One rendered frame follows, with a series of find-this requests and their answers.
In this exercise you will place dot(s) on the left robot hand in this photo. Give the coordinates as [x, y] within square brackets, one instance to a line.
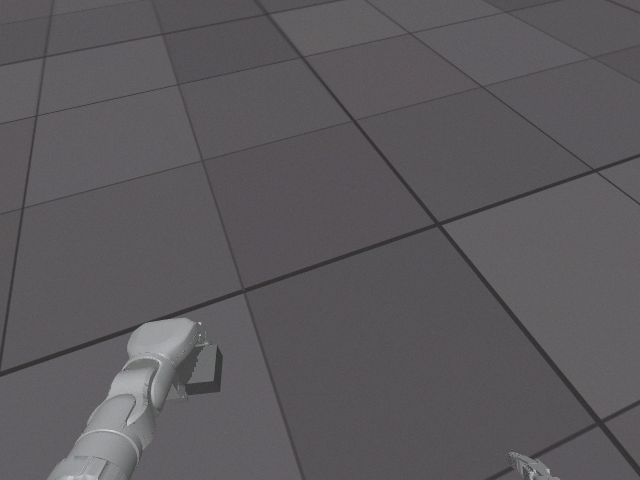
[173, 339]

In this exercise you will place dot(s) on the left robot arm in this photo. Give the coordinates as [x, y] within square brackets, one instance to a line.
[121, 427]

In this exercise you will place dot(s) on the small box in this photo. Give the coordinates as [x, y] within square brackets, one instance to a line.
[201, 371]

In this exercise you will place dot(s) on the right robot hand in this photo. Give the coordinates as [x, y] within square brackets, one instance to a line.
[528, 468]

